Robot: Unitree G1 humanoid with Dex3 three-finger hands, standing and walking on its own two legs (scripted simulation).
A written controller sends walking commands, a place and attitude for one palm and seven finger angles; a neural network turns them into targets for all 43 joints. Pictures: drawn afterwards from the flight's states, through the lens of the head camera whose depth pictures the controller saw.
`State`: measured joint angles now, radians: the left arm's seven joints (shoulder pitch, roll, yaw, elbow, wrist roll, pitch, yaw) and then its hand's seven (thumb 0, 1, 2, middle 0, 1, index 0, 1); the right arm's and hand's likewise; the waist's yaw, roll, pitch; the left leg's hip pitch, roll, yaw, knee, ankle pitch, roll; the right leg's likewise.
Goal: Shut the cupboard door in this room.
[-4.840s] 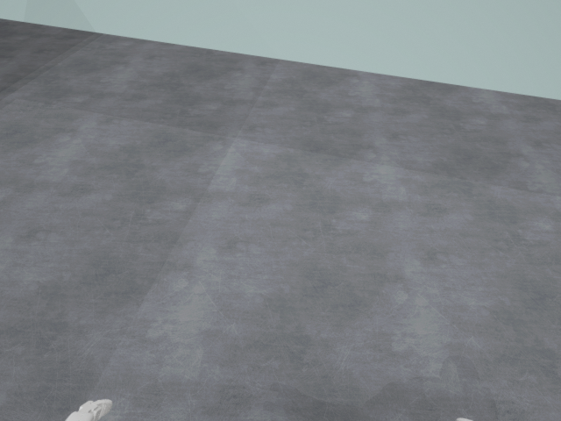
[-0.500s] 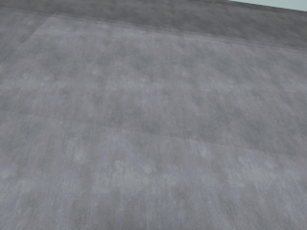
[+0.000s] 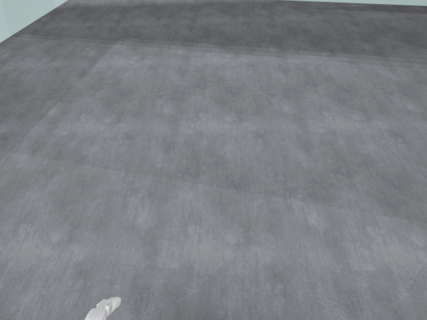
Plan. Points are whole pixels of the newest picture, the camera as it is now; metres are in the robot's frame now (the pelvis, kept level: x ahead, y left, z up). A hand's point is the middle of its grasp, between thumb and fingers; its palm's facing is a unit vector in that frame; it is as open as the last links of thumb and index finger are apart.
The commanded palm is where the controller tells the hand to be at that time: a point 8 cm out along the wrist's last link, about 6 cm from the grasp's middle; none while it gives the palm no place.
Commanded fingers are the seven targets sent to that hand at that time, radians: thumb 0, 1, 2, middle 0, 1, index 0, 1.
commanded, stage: turn or walk to find it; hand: left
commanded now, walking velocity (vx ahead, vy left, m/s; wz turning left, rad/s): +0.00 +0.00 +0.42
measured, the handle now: out of the picture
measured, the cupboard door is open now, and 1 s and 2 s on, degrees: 83 83 83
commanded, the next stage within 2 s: none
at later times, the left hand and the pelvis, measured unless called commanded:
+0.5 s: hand out of the picture -0.08 +0.23 -0.18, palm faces +0.31 -0.92 -0.23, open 7.4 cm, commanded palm none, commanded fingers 0.00 0.90 0.90 -0.20 -0.30 -0.20 -0.30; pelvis -0.05 +0.02 -0.01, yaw +15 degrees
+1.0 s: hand out of the picture -0.06 +0.20 -0.14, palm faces +0.45 -0.85 -0.28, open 7.4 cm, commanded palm none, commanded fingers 0.00 0.90 0.90 -0.20 -0.30 -0.20 -0.30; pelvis -0.07 -0.02 +0.00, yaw +26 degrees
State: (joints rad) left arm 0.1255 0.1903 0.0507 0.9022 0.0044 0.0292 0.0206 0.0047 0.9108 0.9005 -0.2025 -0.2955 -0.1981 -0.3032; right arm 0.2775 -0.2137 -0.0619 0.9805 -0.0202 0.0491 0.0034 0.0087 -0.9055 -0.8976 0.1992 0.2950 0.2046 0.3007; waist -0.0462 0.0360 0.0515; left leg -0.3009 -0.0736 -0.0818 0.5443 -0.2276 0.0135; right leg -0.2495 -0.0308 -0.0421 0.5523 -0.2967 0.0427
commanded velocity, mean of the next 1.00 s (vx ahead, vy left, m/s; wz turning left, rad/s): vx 0.00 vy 0.00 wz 0.42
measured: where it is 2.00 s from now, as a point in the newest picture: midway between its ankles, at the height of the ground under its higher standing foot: outside the picture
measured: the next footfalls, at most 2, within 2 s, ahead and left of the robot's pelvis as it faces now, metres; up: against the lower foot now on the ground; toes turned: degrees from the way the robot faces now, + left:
left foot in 0.46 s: -0.05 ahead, +0.14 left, +0.00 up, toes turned +18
right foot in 0.90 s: +0.02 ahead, -0.09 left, +0.00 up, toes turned +19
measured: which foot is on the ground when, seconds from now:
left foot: down 0.00-0.00, up 0.02-0.44, down 0.46-0.90, up 0.92-1.00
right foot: down 0.00-0.46, up 0.48-0.88, down 0.90-1.00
